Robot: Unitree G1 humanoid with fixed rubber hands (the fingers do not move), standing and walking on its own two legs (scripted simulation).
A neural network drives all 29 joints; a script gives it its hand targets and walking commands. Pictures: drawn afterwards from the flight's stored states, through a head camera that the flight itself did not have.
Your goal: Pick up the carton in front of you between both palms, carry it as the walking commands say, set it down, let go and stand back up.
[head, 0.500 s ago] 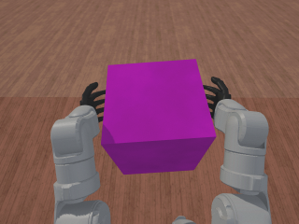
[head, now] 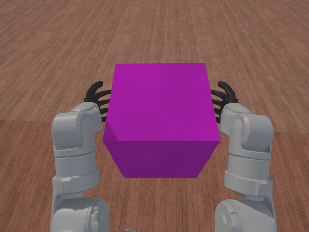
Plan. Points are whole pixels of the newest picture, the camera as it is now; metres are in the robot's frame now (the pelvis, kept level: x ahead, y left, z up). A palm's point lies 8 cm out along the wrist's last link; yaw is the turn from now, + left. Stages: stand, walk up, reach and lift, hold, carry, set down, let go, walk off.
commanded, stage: carry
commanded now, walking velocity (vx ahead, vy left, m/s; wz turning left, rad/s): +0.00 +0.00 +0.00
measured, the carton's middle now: (160, 126) +0.38 -0.01 +0.09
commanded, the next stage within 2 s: none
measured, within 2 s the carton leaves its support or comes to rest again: neither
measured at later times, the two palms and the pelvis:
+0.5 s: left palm (93, 83) +0.43 +0.15 +0.19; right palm (219, 78) +0.43 -0.15 +0.20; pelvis +0.10 +0.00 +0.04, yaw -1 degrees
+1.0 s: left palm (97, 88) +0.45 +0.15 +0.16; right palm (215, 88) +0.44 -0.15 +0.16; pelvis +0.12 +0.01 +0.04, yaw -1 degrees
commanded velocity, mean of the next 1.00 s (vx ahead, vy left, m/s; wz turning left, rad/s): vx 0.00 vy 0.00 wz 0.00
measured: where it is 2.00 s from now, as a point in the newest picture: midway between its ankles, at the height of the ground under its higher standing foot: outside the picture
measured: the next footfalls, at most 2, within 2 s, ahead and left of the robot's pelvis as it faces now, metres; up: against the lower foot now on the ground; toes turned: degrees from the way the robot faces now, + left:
right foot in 0.22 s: +0.13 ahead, -0.10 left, -0.01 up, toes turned -4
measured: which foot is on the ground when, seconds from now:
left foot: down 0.00-1.00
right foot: up 0.00-0.20, down 0.22-1.00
